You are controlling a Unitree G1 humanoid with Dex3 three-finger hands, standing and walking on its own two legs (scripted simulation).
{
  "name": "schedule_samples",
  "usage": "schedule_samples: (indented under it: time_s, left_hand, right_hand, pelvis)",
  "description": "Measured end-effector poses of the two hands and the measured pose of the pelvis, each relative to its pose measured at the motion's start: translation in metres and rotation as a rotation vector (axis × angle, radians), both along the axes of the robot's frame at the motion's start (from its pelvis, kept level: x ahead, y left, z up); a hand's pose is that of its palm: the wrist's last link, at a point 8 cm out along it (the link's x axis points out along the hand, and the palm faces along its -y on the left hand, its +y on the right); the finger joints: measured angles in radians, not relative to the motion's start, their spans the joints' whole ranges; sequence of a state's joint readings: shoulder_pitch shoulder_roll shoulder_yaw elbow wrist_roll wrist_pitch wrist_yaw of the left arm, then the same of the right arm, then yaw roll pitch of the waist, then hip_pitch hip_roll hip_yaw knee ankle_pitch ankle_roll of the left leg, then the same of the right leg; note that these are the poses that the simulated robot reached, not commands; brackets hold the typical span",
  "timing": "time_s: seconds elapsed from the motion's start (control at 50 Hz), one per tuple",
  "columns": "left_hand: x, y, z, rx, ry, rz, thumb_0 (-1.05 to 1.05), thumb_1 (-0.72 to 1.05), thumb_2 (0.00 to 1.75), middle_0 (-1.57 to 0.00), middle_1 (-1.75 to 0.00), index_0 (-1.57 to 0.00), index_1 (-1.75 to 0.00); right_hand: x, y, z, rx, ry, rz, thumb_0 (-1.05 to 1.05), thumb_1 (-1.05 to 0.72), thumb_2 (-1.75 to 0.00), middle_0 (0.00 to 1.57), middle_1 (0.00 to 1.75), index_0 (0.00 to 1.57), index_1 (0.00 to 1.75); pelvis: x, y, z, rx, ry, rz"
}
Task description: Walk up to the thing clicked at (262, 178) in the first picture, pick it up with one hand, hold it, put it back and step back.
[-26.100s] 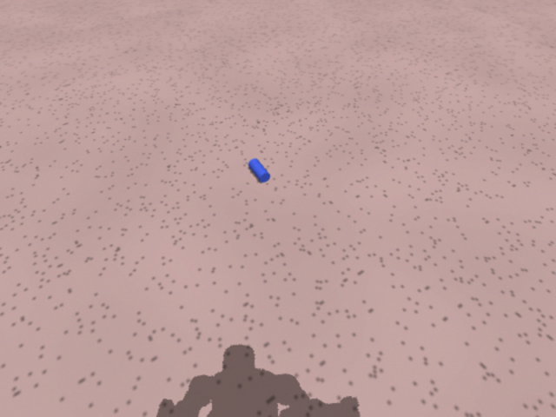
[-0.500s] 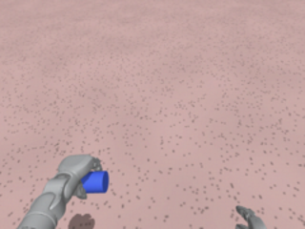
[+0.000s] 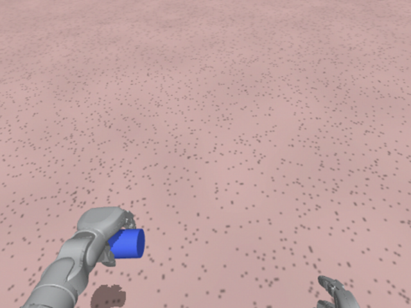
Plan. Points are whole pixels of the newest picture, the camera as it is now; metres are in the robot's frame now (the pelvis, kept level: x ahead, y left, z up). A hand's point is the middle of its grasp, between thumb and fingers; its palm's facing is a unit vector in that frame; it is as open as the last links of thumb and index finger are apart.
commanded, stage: crouch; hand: left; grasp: from above
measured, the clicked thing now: (111, 244) +0.29 +0.23 -0.07
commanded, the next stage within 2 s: none
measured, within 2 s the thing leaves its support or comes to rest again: neither
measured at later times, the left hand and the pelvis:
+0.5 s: hand (117, 255) +0.29 +0.23 -0.13, palm faces -0.48 +0.03 -0.88, open 9.0 cm; pelvis -0.01 +0.00 -0.04, yaw +1 degrees
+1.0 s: hand (136, 261) +0.36 +0.26 -0.38, palm faces -0.48 +0.04 -0.88, open 9.0 cm; pelvis -0.06 +0.01 -0.24, yaw -1 degrees
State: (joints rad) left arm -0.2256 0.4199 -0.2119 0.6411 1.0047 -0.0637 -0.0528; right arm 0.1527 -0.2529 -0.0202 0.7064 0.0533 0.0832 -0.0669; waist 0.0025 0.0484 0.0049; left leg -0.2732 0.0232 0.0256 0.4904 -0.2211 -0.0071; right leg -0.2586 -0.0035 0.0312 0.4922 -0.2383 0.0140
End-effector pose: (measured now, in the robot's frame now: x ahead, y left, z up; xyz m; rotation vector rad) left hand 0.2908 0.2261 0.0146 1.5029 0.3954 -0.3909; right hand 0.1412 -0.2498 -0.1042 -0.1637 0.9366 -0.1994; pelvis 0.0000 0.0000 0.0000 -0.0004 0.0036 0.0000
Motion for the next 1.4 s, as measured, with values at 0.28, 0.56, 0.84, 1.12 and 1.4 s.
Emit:
schedule_samples:
  time_s: [0.28, 0.56, 0.84, 1.12, 1.4]
  left_hand:
    - [-0.001, 0.002, -0.020, -0.025, 0.025, -0.022, 0.00, 0.19, 0.28, -0.80, -0.38, -0.83, -0.35]
    - [0.015, 0.011, -0.120, 0.055, -0.013, -0.066, 0.00, 0.16, 0.32, -0.80, -0.41, -0.82, -0.38]
    - [0.067, 0.024, -0.261, 0.091, -0.057, -0.027, 0.00, 0.20, 0.30, -0.78, -0.39, -0.80, -0.36]
    - [0.086, 0.037, -0.394, 0.051, 0.025, -0.019, 0.00, 0.18, 0.29, -0.82, -0.35, -0.84, -0.32]
    - [0.109, 0.047, -0.475, 0.040, -0.013, -0.012, 0.00, 0.19, 0.25, -0.86, -0.27, -0.89, -0.24]
  right_hand:
    - [-0.004, -0.001, -0.004, -0.012, 0.045, -0.002, 0.01, -0.90, -0.89, 0.20, 0.30, 0.20, 0.30]
    - [-0.050, -0.021, -0.056, -0.084, 0.195, 0.004, 0.01, -0.89, -0.89, 0.20, 0.30, 0.20, 0.30]
    - [-0.149, -0.023, -0.181, -0.139, 0.414, -0.077, 0.01, -0.90, -0.89, 0.20, 0.30, 0.20, 0.30]
    - [-0.165, -0.003, -0.285, -0.096, 0.489, -0.021, 0.01, -0.90, -0.89, 0.20, 0.30, 0.21, 0.30]
    - [-0.141, -0.017, -0.334, -0.131, 0.509, 0.072, 0.00, -0.91, -0.90, 0.20, 0.30, 0.20, 0.30]
  pelvis:
    - [0.004, 0.001, -0.002, -0.001, 0.026, 0.007]
    - [-0.017, 0.004, -0.057, -0.027, 0.245, 0.021]
    - [-0.045, 0.013, -0.180, -0.057, 0.504, 0.007]
    - [-0.057, 0.014, -0.280, -0.085, 0.645, -0.003]
    - [-0.054, 0.011, -0.338, -0.107, 0.684, -0.017]
